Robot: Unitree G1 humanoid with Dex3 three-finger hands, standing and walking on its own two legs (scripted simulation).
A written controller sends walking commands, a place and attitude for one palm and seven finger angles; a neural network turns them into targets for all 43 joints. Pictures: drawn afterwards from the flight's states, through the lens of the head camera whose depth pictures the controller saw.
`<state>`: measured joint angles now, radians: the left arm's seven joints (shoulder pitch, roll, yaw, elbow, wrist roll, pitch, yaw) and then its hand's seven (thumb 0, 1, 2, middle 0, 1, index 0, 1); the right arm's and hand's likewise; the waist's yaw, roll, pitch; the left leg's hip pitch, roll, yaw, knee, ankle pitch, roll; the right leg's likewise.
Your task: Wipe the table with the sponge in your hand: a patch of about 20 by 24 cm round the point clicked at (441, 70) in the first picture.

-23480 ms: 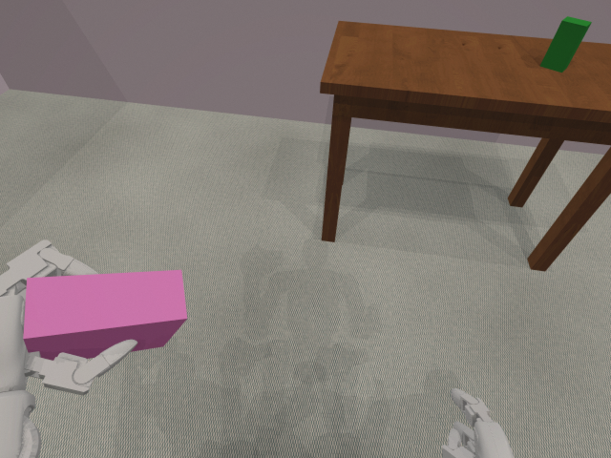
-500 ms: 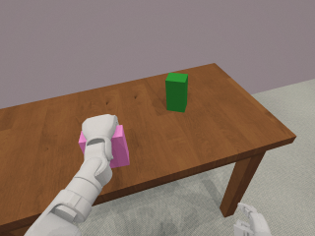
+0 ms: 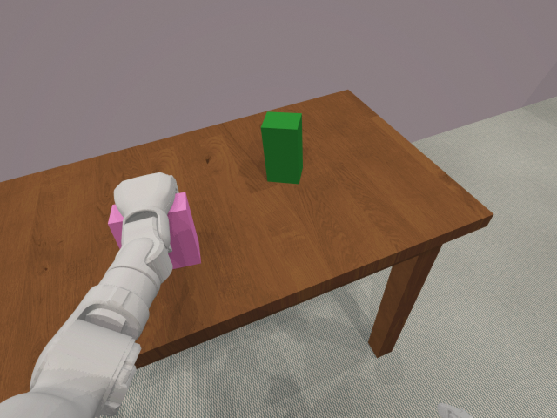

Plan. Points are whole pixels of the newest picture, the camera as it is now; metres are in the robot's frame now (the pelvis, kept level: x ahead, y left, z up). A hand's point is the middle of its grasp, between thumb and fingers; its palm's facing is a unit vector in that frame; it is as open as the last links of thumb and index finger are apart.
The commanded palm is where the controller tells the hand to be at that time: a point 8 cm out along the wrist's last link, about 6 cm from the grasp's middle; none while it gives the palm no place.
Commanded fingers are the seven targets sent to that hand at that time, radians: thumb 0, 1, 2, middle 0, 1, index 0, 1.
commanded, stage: wipe forward along the third lane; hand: left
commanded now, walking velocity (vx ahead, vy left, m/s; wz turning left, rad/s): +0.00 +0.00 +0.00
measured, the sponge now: (162, 244) +0.39 +0.23 +0.02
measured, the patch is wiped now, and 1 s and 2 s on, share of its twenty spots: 0.95 1.00 1.00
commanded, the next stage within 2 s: wipe back along the third lane in 0.68 s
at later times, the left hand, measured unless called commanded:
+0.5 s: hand (152, 197) +0.46 +0.25 +0.07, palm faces -0.10 -0.03 -0.99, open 9.4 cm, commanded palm +0.45 +0.25 +0.11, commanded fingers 0.00 0.10 1.30 -1.20 -1.60 -1.20 -1.60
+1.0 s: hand (148, 189) +0.48 +0.26 +0.07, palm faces -0.07 +0.00 -1.00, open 9.4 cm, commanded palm +0.45 +0.25 +0.11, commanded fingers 0.00 0.10 1.30 -1.20 -1.60 -1.20 -1.60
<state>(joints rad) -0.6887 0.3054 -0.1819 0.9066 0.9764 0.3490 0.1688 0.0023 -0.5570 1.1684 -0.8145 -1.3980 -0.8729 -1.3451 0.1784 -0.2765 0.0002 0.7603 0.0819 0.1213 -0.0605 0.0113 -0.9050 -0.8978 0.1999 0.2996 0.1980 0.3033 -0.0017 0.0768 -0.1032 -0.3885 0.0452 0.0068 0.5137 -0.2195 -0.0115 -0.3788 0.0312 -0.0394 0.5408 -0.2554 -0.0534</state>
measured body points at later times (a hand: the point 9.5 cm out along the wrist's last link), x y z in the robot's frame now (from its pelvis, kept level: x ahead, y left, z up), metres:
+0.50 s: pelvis +0.02 +0.02 +0.00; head +0.05 +0.00 +0.45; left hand +0.46 +0.25 +0.13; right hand +0.10 -0.25 -0.14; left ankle +0.03 +0.15 -0.73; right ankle +0.01 -0.08 -0.73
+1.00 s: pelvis +0.02 +0.04 +0.00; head +0.06 +0.03 +0.44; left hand +0.48 +0.26 +0.12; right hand +0.06 -0.22 -0.14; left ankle +0.03 +0.15 -0.73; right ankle +0.01 -0.08 -0.73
